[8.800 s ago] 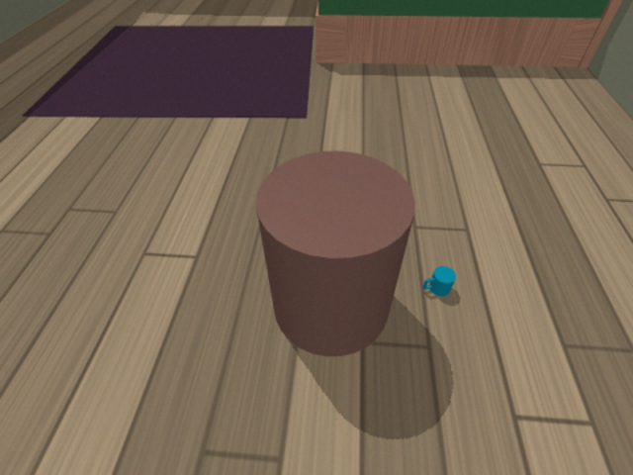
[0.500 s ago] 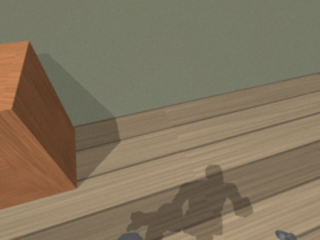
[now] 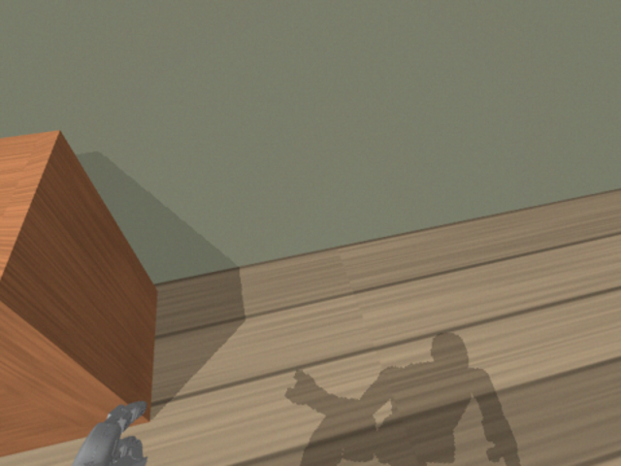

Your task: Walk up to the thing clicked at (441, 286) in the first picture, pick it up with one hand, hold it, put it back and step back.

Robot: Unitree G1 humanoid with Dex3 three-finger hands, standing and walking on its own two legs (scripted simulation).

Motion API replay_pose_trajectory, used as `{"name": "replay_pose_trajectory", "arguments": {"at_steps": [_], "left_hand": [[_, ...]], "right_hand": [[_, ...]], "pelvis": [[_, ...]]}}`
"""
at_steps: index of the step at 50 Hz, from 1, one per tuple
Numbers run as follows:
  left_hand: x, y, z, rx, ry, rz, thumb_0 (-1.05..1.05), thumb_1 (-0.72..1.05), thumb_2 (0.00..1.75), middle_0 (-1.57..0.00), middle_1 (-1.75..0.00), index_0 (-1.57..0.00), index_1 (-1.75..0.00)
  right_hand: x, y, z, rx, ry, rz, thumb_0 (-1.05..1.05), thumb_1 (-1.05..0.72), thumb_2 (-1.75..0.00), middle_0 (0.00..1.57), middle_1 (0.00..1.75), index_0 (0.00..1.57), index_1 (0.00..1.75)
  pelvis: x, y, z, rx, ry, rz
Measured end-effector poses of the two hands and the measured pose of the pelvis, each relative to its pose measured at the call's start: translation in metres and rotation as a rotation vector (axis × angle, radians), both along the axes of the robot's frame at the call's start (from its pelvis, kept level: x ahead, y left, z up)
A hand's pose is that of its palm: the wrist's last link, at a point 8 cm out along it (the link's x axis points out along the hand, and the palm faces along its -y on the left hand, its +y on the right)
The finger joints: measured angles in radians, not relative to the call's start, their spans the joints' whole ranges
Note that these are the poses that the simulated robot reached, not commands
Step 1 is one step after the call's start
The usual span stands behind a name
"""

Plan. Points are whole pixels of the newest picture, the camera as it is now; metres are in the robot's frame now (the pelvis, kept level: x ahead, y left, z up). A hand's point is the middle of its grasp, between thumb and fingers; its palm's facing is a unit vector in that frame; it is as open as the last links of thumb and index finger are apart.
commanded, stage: walk up
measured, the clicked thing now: out of the picture -0.64 +1.09 -0.73
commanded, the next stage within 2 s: none
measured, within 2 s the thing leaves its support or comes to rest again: neither
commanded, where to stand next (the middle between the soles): +0.32 +0.00 m, yaw +120 degrees
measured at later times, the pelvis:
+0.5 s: pelvis +0.19 +0.02 +0.00, yaw +18 degrees
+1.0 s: pelvis +0.33 -0.09 -0.01, yaw +45 degrees
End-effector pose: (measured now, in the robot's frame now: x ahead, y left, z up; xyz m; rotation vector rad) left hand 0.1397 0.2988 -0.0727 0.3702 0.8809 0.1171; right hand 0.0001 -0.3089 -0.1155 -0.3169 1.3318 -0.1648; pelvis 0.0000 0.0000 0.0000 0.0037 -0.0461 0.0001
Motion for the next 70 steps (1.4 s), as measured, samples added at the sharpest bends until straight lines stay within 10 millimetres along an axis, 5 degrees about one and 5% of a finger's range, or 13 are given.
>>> {"name": "replay_pose_trajectory", "arguments": {"at_steps": [5, 11, 14, 17, 23, 28, 32, 37, 41, 45, 54, 62, 70], "left_hand": [[0.005, 0.004, -0.003, -0.041, 0.016, 0.064, 0.00, 0.91, 0.90, -0.21, -0.30, -0.20, -0.30], [0.005, 0.041, -0.034, -0.061, 0.090, 0.175, 0.00, 0.90, 0.90, -0.21, -0.30, -0.21, -0.30], [0.015, 0.065, -0.060, -0.047, 0.136, 0.216, 0.00, 0.90, 0.90, -0.21, -0.30, -0.20, -0.30], [0.030, 0.069, -0.067, -0.055, 0.170, 0.235, 0.01, 0.91, 0.90, -0.21, -0.30, -0.20, -0.30], [0.049, 0.060, -0.052, -0.105, 0.195, 0.292, 0.01, 0.91, 0.90, -0.20, -0.30, -0.20, -0.30], [0.057, 0.053, -0.046, -0.094, 0.220, 0.425, 0.00, 0.91, 0.90, -0.20, -0.30, -0.20, -0.30], [0.074, 0.037, -0.045, -0.067, 0.212, 0.522, 0.01, 0.91, 0.90, -0.20, -0.30, -0.20, -0.30], [0.102, 0.002, -0.043, -0.018, 0.156, 0.599, 0.00, 0.91, 0.90, -0.20, -0.30, -0.20, -0.30], [0.114, -0.032, -0.031, -0.039, 0.125, 0.652, 0.00, 0.91, 0.90, -0.20, -0.30, -0.20, -0.30], [0.113, -0.057, -0.024, -0.054, 0.089, 0.719, 0.00, 0.91, 0.90, -0.21, -0.30, -0.20, -0.30], [0.046, -0.092, -0.035, -0.042, 0.077, 0.933, 0.00, 0.90, 0.90, -0.21, -0.30, -0.21, -0.30], [-0.044, -0.127, -0.052, -0.056, 0.176, 1.138, 0.00, 0.91, 0.90, -0.21, -0.30, -0.20, -0.30], [-0.089, -0.184, -0.026, -0.019, 0.203, 1.294, 0.01, 0.91, 0.90, -0.21, -0.30, -0.20, -0.30]], "right_hand": [[0.093, -0.005, 0.023, -0.018, -0.114, 0.105, 0.01, -0.90, -0.90, 0.21, 0.30, 0.20, 0.30], [0.196, 0.000, 0.049, -0.112, -0.238, 0.203, 0.01, -0.90, -0.90, 0.21, 0.30, 0.20, 0.30], [0.228, 0.000, 0.049, -0.195, -0.297, 0.218, 0.00, -0.90, -0.90, 0.21, 0.30, 0.20, 0.30], [0.237, 0.004, 0.048, -0.218, -0.246, 0.218, 0.00, -0.90, -0.90, 0.21, 0.30, 0.20, 0.30], [0.259, 0.012, 0.054, -0.205, -0.106, 0.275, 0.00, -0.90, -0.90, 0.21, 0.30, 0.21, 0.30], [0.308, 0.007, 0.050, -0.199, -0.053, 0.347, 0.01, -0.89, -0.90, 0.21, 0.30, 0.21, 0.30], [0.374, -0.002, 0.037, -0.189, -0.048, 0.439, 0.01, -0.89, -0.90, 0.21, 0.30, 0.21, 0.30], [0.481, -0.009, 0.005, -0.166, -0.115, 0.554, 0.01, -0.89, -0.90, 0.21, 0.30, 0.21, 0.30], [0.553, 0.015, 0.002, -0.115, -0.194, 0.658, 0.01, -0.90, -0.90, 0.21, 0.30, 0.20, 0.30], [0.602, 0.046, 0.009, -0.036, -0.246, 0.774, 0.00, -0.90, -0.90, 0.21, 0.30, 0.20, 0.30], [0.647, 0.106, 0.018, 0.027, -0.249, 1.011, 0.00, -0.90, -0.90, 0.21, 0.30, 0.20, 0.30], [0.644, 0.143, 0.021, 0.022, -0.260, 1.149, 0.00, -0.90, -0.90, 0.21, 0.30, 0.20, 0.30], [0.647, 0.173, 0.016, 0.066, -0.245, 1.282, 0.01, -0.90, -0.90, 0.21, 0.30, 0.21, 0.30]], "pelvis": [[0.031, 0.001, 0.007, -0.012, -0.003, 0.056], [0.077, 0.016, -0.004, -0.029, -0.006, 0.109], [0.103, 0.028, -0.025, -0.011, -0.008, 0.133], [0.122, 0.028, -0.024, 0.006, -0.013, 0.181], [0.167, 0.023, -0.003, -0.005, -0.009, 0.277], [0.213, 0.008, 0.000, -0.003, 0.004, 0.357], [0.247, -0.011, -0.006, -0.003, 0.022, 0.430], [0.283, -0.042, -0.024, 0.001, 0.039, 0.524], [0.298, -0.059, -0.016, 0.025, 0.042, 0.617], [0.314, -0.072, -0.010, 0.022, 0.041, 0.687], [0.328, -0.092, -0.015, -0.009, 0.014, 0.877], [0.318, -0.093, -0.023, -0.007, 0.012, 1.032], [0.319, -0.105, -0.015, -0.016, 0.019, 1.190]]}}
